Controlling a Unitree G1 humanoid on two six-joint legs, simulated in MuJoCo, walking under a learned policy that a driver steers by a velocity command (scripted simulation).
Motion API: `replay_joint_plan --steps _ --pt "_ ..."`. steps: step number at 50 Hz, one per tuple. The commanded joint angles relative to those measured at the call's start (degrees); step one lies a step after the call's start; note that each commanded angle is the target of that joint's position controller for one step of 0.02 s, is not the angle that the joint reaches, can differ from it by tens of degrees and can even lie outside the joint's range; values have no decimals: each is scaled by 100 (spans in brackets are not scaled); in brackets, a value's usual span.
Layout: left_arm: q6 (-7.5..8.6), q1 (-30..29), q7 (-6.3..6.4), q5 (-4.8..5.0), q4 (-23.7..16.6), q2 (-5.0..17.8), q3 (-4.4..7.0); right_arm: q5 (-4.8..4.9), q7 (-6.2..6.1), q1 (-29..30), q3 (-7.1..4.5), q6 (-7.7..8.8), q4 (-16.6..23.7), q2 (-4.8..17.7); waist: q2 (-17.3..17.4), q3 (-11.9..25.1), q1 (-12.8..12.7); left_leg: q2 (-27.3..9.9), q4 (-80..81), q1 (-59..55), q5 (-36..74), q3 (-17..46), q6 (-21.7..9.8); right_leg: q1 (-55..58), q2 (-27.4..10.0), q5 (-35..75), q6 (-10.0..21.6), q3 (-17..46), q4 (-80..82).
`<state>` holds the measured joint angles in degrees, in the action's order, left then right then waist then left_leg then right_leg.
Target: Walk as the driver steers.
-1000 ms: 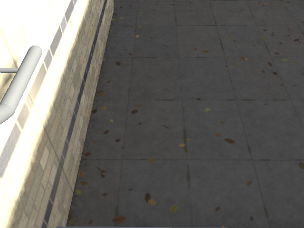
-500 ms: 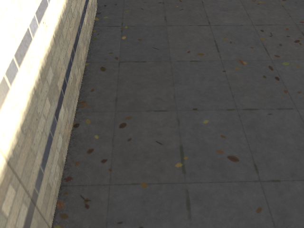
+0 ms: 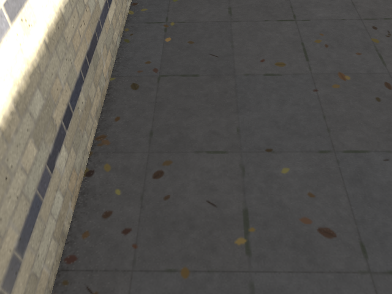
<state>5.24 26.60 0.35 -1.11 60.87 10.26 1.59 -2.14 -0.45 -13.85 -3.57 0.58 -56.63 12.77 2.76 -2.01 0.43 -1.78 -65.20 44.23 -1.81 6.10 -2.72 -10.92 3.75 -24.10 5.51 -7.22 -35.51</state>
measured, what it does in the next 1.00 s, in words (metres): goes down, turning left: left foot 0.16 m lower, then right foot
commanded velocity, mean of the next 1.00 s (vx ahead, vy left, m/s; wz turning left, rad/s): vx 0.06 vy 0.00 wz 0.33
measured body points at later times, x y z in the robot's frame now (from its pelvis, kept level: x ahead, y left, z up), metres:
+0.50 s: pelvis +0.19 +0.03 -0.15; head +0.23 +0.06 +0.29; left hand +0.26 +0.28 -0.30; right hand +0.30 -0.21 -0.29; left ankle +0.27 +0.09 -0.88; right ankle +0.27 -0.10 -0.71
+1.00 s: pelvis +0.25 -0.04 -0.14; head +0.26 -0.05 +0.31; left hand +0.23 +0.22 -0.26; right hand +0.40 -0.24 -0.28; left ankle +0.26 +0.10 -0.88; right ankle +0.28 -0.14 -0.88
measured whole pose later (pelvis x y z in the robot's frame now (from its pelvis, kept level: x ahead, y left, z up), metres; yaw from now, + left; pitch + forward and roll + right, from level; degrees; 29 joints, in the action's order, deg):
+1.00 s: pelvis +0.25 -0.04 -0.14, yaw +21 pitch +0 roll +0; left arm 1.1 17.5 1.5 -1.9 47.2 11.6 0.1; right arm -1.4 0.9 -16.7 -3.2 0.1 -48.7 11.8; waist 2.3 1.1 0.3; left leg 2.2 -26.7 18.1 -8.4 6.0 0.0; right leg -13.1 1.4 -15.6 1.1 0.4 -28.4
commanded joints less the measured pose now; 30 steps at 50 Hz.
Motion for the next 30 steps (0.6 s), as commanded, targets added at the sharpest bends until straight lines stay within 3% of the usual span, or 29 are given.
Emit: replay_joint_plan --steps 1,2,4,7,9,10,11,13,14,15,16,17,18,19,20,21,22,23,26,30 --pt "155 -129 119 110 -288 434 26 -26 106 290 -48 95 332 232 -506 -221 117 -48 1348 -119 2079 -175 -99 -254 -1330 3759 238 735 783" --pt "210 -71 128 29 -292 488 40 1 151 582 -35 164 370 295 -362 -227 -53 59 1884 -671 2667 -495 -90 -539 -1140 2993 125 519 742" --pt "211 13 183 10 -227 482 3 17 231 799 11 217 474 151 -399 -265 -116 92 2306 -1263 3472 -523 -126 -747 -1228 2170 107 501 415" --pt "94 542 252 -103 -135 580 42 -47 262 1397 76 221 663 121 -414 -611 -543 66 3221 -483 3097 -525 -171 343 -1417 2273 125 595 -341" --pt "-24 705 305 -193 -80 604 70 27 282 1515 119 206 715 147 -557 -836 -647 -38 3882 -571 2742 -664 -155 642 -1405 2430 156 646 -780" --pt "-73 785 333 -168 -66 504 60 42 319 1306 128 218 659 219 -515 -907 -540 -129 4393 -1019 2681 -779 -192 596 -1413 2414 125 580 -1167" --pt "-111 819 327 -138 -37 477 53 25 329 1026 120 218 502 272 -287 -751 -472 -69 4564 -1647 2707 -986 -239 468 -1364 2442 132 546 -1650" --pt "-216 553 321 -168 -92 725 113 29 232 -222 -3 130 23 572 -257 -238 105 147 4763 -3043 2331 -1329 -439 191 -1333 3342 184 498 -3355" --pt "-187 155 251 -121 -267 720 97 -118 225 -1440 -95 116 -378 762 74 194 699 102 5125 -4692 3005 -1349 -549 -740 -878 2078 51 159 -4895" --pt "-198 447 237 98 -465 518 134 -171 251 -1773 -259 113 -415 1354 1421 783 494 -1171 3142 -6897 7635 -386 -1197 -3084 28 -3205 -383 -469 -7794" --pt "-244 233 284 178 -900 561 48 66 249 -1901 -266 73 -160 1420 850 1998 630 -2216 2488 -8059 8528 1219 -2119 -4590 -123 -3283 -414 220 -8740" --pt "-262 -417 336 52 -1092 727 59 209 116 -1684 -252 9 71 1255 10 2198 816 -2327 3132 -7719 6998 1485 -2368 -5043 -303 -2593 -478 481 -8664" --pt "-291 -510 326 -106 -1225 629 -24 188 -34 -1004 -228 -63 345 1168 -335 1708 435 -2323 3690 -6631 4086 1628 -2423 -5183 -533 -1675 -449 809 -8106" --pt "-309 -604 314 -182 -1241 461 -81 160 -182 -526 -199 -105 516 1018 -344 1461 222 -2314 4219 -5504 1994 2029 -2418 -4968 -594 -1309 -546 867 -7761" --pt "-379 -885 298 -301 -1371 622 -105 136 -238 -280 -133 -63 665 896 -850 1031 69 -1990 4418 -4263 1444 1891 -2184 -4459 -609 -405 -643 817 -7021" --pt "-435 -1014 316 -301 -1424 620 -89 78 -223 -122 -61 -20 626 794 -930 788 -121 -1713 4437 -3219 2008 1672 -1937 -3851 -649 277 -719 995 -6414" --pt "-523 -1033 333 -265 -1491 482 -135 51 -193 -112 -91 57 676 917 -867 572 -184 -1287 4453 -2433 2464 1290 -1714 -3423 -548 634 -827 860 -5867" --pt "-561 -1154 312 -295 -1607 342 -191 70 -213 -104 -70 122 644 879 -633 794 -186 -1067 4303 -2474 2328 1197 -1605 -3382 -495 961 -895 898 -5565" --pt "-602 -1246 330 -232 -1706 223 -211 168 -268 -259 -16 109 707 781 -102 1184 -166 -931 3976 -2810 2239 1213 -1306 -3564 -450 1334 -950 954 -5201" --pt "-711 -2067 282 -268 -2037 281 -163 192 -303 -563 24 -44 869 610 187 772 143 -777 4267 -2887 -851 1705 -938 -4168 -463 1521 -1008 1114 -4930"
Velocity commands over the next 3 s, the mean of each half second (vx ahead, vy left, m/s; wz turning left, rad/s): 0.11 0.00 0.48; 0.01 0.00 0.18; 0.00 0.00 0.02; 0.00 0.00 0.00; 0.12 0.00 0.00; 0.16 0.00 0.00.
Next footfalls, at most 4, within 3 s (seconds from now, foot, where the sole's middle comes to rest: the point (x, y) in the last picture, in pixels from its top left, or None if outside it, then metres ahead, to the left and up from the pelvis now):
0.28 left None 0.30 0.11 -0.92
0.86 right None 0.32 -0.13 -0.92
2.90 right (211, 278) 0.62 0.00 -0.92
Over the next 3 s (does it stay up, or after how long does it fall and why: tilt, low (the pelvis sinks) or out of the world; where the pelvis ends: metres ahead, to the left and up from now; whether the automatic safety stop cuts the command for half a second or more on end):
stays up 0.48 0.03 -0.15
